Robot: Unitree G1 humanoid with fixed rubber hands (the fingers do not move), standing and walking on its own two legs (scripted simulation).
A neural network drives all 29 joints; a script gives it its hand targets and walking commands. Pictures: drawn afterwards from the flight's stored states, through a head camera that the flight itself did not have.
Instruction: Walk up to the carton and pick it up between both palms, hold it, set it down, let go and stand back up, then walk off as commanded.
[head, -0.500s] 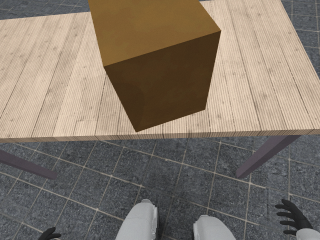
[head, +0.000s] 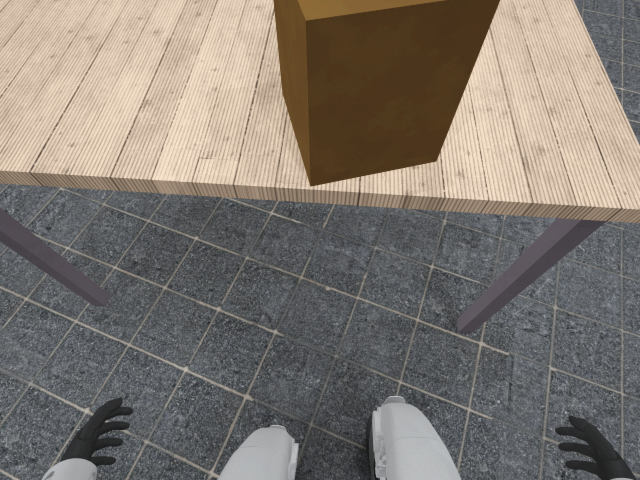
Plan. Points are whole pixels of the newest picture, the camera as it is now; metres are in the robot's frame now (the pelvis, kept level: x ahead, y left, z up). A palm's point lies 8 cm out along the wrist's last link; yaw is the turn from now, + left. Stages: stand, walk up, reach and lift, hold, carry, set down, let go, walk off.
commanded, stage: walk off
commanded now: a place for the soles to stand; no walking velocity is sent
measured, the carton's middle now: (362, 56) +0.61 -0.03 +0.12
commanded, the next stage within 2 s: none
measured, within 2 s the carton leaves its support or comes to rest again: neither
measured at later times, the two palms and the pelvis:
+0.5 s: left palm out of the picture -0.06 +0.32 -0.08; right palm out of the picture -0.11 -0.32 -0.10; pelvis -0.18 +0.00 +0.00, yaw -6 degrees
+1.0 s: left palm out of the picture -0.22 +0.35 -0.08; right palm out of the picture -0.34 -0.28 -0.07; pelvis -0.34 +0.04 +0.02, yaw -1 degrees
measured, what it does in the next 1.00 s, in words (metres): walks backwards: right foot, then left foot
